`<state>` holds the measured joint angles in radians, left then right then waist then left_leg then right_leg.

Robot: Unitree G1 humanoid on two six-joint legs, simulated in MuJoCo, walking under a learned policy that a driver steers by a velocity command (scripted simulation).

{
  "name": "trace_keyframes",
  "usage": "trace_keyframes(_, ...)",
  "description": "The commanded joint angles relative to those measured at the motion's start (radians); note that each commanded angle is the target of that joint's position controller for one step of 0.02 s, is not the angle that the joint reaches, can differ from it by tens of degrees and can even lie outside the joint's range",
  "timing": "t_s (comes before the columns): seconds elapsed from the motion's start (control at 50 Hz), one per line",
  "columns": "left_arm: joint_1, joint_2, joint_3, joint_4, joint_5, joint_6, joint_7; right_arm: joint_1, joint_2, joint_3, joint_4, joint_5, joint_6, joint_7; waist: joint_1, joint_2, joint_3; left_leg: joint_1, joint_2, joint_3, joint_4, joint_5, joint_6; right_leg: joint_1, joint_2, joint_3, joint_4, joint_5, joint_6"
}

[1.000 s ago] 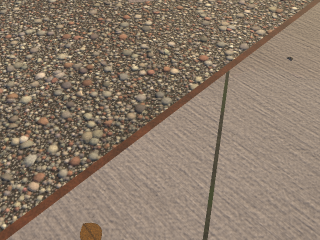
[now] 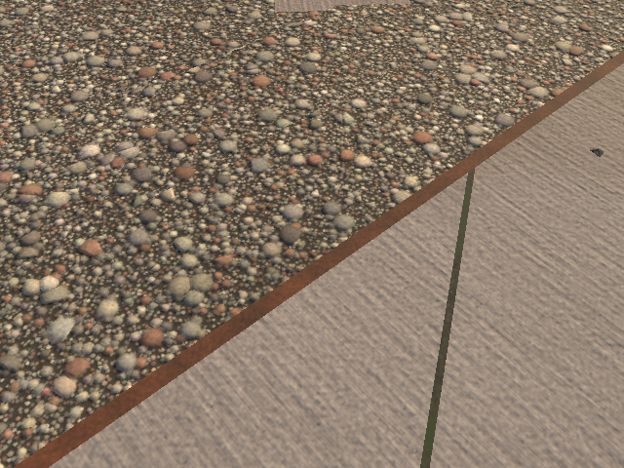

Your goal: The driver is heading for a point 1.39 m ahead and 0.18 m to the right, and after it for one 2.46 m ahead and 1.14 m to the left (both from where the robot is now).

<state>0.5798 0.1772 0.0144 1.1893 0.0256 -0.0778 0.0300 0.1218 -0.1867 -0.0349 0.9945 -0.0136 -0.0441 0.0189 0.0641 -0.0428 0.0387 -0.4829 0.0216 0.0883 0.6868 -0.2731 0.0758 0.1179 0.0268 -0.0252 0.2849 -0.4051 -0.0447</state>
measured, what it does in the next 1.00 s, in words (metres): walks ahead: left foot, then right foot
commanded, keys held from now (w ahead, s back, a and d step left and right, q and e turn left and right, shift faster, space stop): w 0.96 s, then w+e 0.04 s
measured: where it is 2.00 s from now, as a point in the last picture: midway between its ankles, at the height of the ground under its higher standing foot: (353, 245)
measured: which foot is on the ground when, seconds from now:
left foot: up 0.00-0.02, down 0.04-0.60, up 0.62-1.00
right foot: down 0.00-0.04, up 0.06-0.58, down 0.60-1.00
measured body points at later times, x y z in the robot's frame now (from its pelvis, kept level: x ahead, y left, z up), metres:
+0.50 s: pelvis +0.25 +0.03 +0.01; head +0.28 +0.03 +0.46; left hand +0.42 +0.24 -0.12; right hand +0.14 -0.18 -0.14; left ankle +0.12 +0.11 -0.73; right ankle +0.42 -0.08 -0.69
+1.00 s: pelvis +0.53 +0.01 +0.01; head +0.55 +0.01 +0.46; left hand +0.44 +0.23 -0.13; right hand +0.69 -0.21 -0.11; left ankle +0.70 +0.15 -0.68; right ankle +0.45 -0.06 -0.73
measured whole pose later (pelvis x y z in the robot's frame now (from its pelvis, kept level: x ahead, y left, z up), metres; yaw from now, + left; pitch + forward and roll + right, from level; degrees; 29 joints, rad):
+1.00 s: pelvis +0.53 +0.01 +0.01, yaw +0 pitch +0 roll -1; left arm 0.47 0.15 0.04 1.08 0.01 -0.10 0.00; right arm 0.07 -0.19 -0.04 0.90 -0.02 -0.03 0.03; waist 0.05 0.04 0.05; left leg -0.62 0.10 0.04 0.70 -0.01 0.04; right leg 0.04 0.08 -0.09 0.18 -0.23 -0.08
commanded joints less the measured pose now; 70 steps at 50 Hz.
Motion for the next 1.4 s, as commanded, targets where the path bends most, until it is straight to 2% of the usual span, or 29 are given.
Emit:
trace_keyframes(0.02,-0.028,0.122,0.012,-0.037,-0.006,-0.02,-0.006,0.154,-0.048,-0.024,-0.001,0.01,-0.012,-0.006,-0.137,-0.042,0.055,0.321,-0.098,0.079,-0.107,0.07,0.037,-0.281,-0.201,0.066,0.158,0.775,-0.124)
trace_keyframes(0.04,-0.024,0.12,0.009,-0.038,-0.007,-0.025,-0.012,0.303,-0.095,-0.046,0.046,0.005,-0.02,-0.016,-0.195,-0.006,-0.03,0.517,-0.082,0.044,-0.146,0.053,0.061,-0.352,-0.156,0.017,0.358,0.789,-0.097)
trace_keyframes(0.06,-0.029,0.08,-0.004,-0.066,-0.01,-0.027,-0.019,0.484,-0.19,-0.073,0.07,-0.019,-0.027,-0.025,-0.261,0.103,-0.147,0.716,0.174,-0.272,-0.25,-0.198,0.114,-0.521,-0.1,-0.029,0.678,0.479,-0.066)
trace_keyframes(0.08,0.026,0.003,-0.012,-0.091,-0.025,-0.025,-0.028,0.516,-0.247,-0.077,0.075,-0.024,-0.019,-0.02,-0.215,0.273,-0.216,0.767,0.409,-0.792,-0.484,-0.327,0.239,-0.726,0.058,-0.017,1.008,-0.13,-0.044)
trace_keyframes(0.1,-0.077,0.073,0.007,-0.118,-0.005,-0.018,-0.033,0.381,-0.202,-0.066,0.06,-0.002,-0.011,-0.019,-0.157,0.14,-0.082,0.618,0.367,-0.764,-0.523,-0.454,0.215,-0.793,-0.029,0.081,1.076,-0.039,-0.067)
trace_keyframes(0.12,-0.156,0.081,0.012,-0.152,-0.001,-0.02,-0.041,0.257,-0.157,-0.051,0.024,0.004,-0.016,-0.014,-0.12,0.095,0.011,0.484,0.342,-0.623,-0.527,-0.37,0.19,-0.799,-0.071,0.068,1.042,0.071,-0.076)
trace_keyframes(0.14,-0.173,0.065,0.013,-0.155,-0.002,-0.02,-0.043,0.205,-0.118,-0.039,0.016,0.002,-0.027,-0.008,-0.087,0.054,0.048,0.39,0.292,-0.504,-0.546,-0.209,0.164,-0.751,-0.102,0.065,0.987,0.131,-0.073)
trace_keyframes(0.2,-0.12,0.027,0.018,-0.144,0.011,0.011,-0.05,0.229,-0.057,-0.013,0.038,-0.001,-0.05,-0.016,-0.022,0.076,0.046,0.283,0.205,-0.298,-0.556,0.058,0.126,-0.629,-0.12,0.042,0.886,0.153,-0.043)
trace_keyframes(0.36,-0.478,0.036,0.028,-0.275,0.0,0.031,-0.065,0.389,-0.066,0.002,0.068,-0.002,-0.064,-0.024,-0.074,0.092,0.111,0.385,0.167,-0.164,-0.593,0.286,0.134,-0.812,-0.123,-0.027,0.552,0.351,0.007)
trace_keyframes(0.48,-0.635,0.037,0.026,-0.335,-0.006,0.022,-0.065,0.464,-0.081,0.0,0.09,-0.008,-0.066,-0.035,-0.112,0.115,0.11,0.541,0.19,-0.122,-0.53,0.514,0.128,-0.764,-0.076,-0.068,0.339,0.366,-0.026)
trace_keyframes(0.54,-0.575,0.059,0.039,-0.33,-0.006,0.009,-0.055,0.43,-0.106,-0.008,0.089,-0.015,-0.064,-0.043,-0.067,0.125,0.068,0.594,0.201,-0.091,-0.4,0.813,0.106,-0.624,-0.023,-0.092,0.276,0.264,-0.073)
trace_keyframes(0.58,-0.308,0.095,0.064,-0.244,-0.003,-0.006,-0.039,0.4,-0.127,-0.013,0.087,-0.012,-0.056,-0.042,0.044,0.11,-0.07,0.55,0.162,-0.05,-0.093,0.936,0.075,-0.312,0.035,-0.112,0.185,0.28,-0.115)
trace_keyframes(0.6,-0.138,0.158,0.086,-0.202,0.021,-0.014,-0.028,0.394,-0.108,-0.006,0.066,-0.002,-0.057,-0.038,0.103,0.069,-0.175,0.356,0.127,-0.032,0.162,0.679,0.058,-0.05,-0.106,0.038,0.176,0.216,-0.158)
trace_keyframes(0.62,-0.035,0.266,0.114,-0.196,0.041,-0.012,-0.026,0.497,0.003,0.014,0.038,0.043,-0.057,-0.023,0.072,-0.155,-0.328,-0.009,-0.052,0.023,0.595,0.012,0.005,0.248,-0.436,0.554,0.1,0.115,-0.306)
trace_keyframes(0.64,-0.106,0.236,0.11,-0.197,0.001,0.005,-0.037,0.444,-0.089,-0.014,0.042,0.023,-0.056,-0.024,0.055,-0.06,-0.329,-0.108,-0.072,-0.122,0.71,-0.189,0.021,0.188,-0.433,0.708,-0.014,0.092,-0.313)
trace_keyframes(0.66,-0.226,0.192,0.095,-0.214,-0.012,0.004,-0.04,0.349,-0.095,-0.019,0.005,0.014,-0.056,-0.024,0.007,-0.034,-0.165,-0.167,-0.01,-0.134,0.696,-0.109,0.029,0.045,-0.402,0.535,-0.03,0.077,-0.277)
trace_keyframes(0.68,-0.286,0.126,0.078,-0.221,-0.011,-0.005,-0.045,0.289,-0.084,-0.017,-0.008,0.006,-0.062,-0.021,-0.011,0.024,-0.08,-0.148,0.026,-0.133,0.637,-0.044,0.03,-0.088,-0.36,0.427,-0.068,0.165,-0.246)
trace_keyframes(0.74,-0.277,0.044,0.049,-0.185,-0.01,-0.024,-0.033,0.309,-0.028,-0.017,0.0,-0.026,-0.025,-0.007,-0.09,0.011,-0.01,-0.024,0.071,-0.124,0.498,-0.002,0.01,-0.279,-0.259,0.23,-0.119,0.33,-0.174)
trace_keyframes(0.84,-0.177,0.098,0.051,-0.156,-0.013,-0.038,-0.03,0.136,-0.045,-0.02,-0.072,-0.026,0.007,0.008,-0.088,-0.001,0.05,-0.149,0.097,-0.077,0.332,0.129,-0.032,-0.277,-0.225,0.134,-0.18,0.411,-0.179)
trace_keyframes(1.04,-0.038,0.119,0.046,-0.122,-0.006,-0.03,-0.019,-0.188,-0.065,-0.014,-0.197,-0.007,-0.011,0.011,-0.007,-0.027,0.086,-0.137,0.038,-0.028,-0.093,0.243,-0.025,-0.066,-0.237,0.105,-0.111,0.641,-0.16)
trace_keyframes(1.08,-0.069,0.141,0.053,-0.129,-0.001,-0.026,-0.014,-0.155,-0.083,-0.021,-0.2,-0.006,-0.025,0.007,-0.036,-0.029,0.07,-0.068,0.019,-0.037,-0.144,0.172,-0.008,-0.036,-0.25,0.119,-0.043,0.731,-0.147)
trace_keyframes(1.12,-0.114,0.158,0.058,-0.138,-0.003,-0.02,-0.015,0.041,-0.11,-0.038,-0.141,-0.009,-0.043,-0.005,-0.124,-0.009,-0.026,0.19,-0.032,-0.015,-0.239,0.156,0.018,-0.066,-0.208,0.098,0.174,0.872,-0.116)
trace_keyframes(1.14,-0.122,0.135,0.052,-0.152,-0.011,-0.019,-0.019,0.209,-0.156,-0.056,-0.094,-0.027,-0.058,-0.016,-0.182,0.036,-0.142,0.446,0.035,-0.077,-0.242,0.171,0.048,-0.197,-0.153,0.067,0.386,0.74,-0.099)
trace_keyframes(1.16,-0.069,0.051,0.032,-0.192,-0.047,-0.017,-0.023,0.335,-0.257,-0.079,-0.095,-0.057,-0.065,-0.027,-0.19,0.196,-0.305,0.742,0.322,-0.425,-0.277,0.035,0.11,-0.487,-0.038,-0.002,0.729,0.321,-0.06)
trace_keyframes(1.18,-0.006,0.072,0.044,-0.189,-0.052,-0.01,-0.019,0.311,-0.277,-0.086,-0.1,-0.036,-0.046,-0.016,-0.155,0.305,-0.391,0.805,0.44,-0.722,-0.392,-0.011,0.176,-0.669,0.047,0.029,0.941,-0.122,-0.06)
trace_keyframes(1.2,-0.074,0.127,0.062,-0.188,-0.034,0.002,-0.015,0.209,-0.2,-0.068,-0.124,-0.023,-0.035,-0.014,-0.118,0.167,-0.255,0.675,0.402,-0.615,-0.413,-0.095,0.15,-0.726,-0.03,0.081,1.005,-0.042,-0.07)
trace_keyframes(1.24,-0.178,0.08,0.059,-0.21,-0.021,0.007,-0.029,0.104,-0.102,-0.04,-0.135,-0.017,-0.045,-0.014,-0.084,0.086,-0.062,0.422,0.317,-0.368,-0.487,0.0,0.09,-0.701,-0.098,0.081,0.93,0.089,-0.063)
trace_keyframes(1.28,-0.174,0.062,0.064,-0.214,0.001,0.035,-0.043,0.122,-0.078,-0.033,-0.112,-0.012,-0.059,-0.024,-0.049,0.121,-0.024,0.335,0.267,-0.227,-0.511,0.138,0.058,-0.656,-0.121,0.071,0.89,0.118,-0.05)
trace_keyframes(1.4,-0.331,0.057,0.062,-0.288,0.003,0.07,-0.07,0.231,-0.095,-0.035,-0.075,-0.003,-0.086,-0.028,-0.044,0.113,0.016,0.369,0.242,-0.035,-0.55,0.309,0.056,-0.805,-0.143,0.039,0.815,0.313,-0.029)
